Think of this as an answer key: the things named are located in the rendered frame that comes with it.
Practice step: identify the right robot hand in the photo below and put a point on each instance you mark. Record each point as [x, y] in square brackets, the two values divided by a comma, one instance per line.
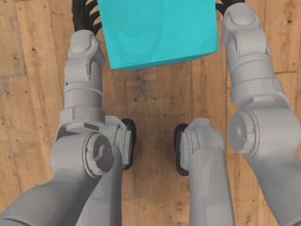
[226, 3]

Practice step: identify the carton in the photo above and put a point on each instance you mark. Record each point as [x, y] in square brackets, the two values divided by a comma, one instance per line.
[141, 34]

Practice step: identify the right robot thigh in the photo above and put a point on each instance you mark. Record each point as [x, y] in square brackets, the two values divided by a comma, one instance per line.
[210, 194]

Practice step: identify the robot left forearm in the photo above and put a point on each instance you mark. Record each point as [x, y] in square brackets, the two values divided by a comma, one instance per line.
[83, 87]

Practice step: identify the right robot shin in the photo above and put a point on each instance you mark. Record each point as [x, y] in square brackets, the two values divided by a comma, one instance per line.
[205, 122]

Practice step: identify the right robot upper arm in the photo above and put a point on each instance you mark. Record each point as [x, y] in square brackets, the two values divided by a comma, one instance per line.
[268, 138]

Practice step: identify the robot right forearm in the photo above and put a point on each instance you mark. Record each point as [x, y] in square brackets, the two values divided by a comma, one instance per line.
[250, 64]

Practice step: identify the left robot hand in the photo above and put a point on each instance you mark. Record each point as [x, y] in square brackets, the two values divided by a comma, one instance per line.
[81, 18]

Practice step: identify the left robot upper arm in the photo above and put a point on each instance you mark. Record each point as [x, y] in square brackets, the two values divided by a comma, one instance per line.
[78, 163]

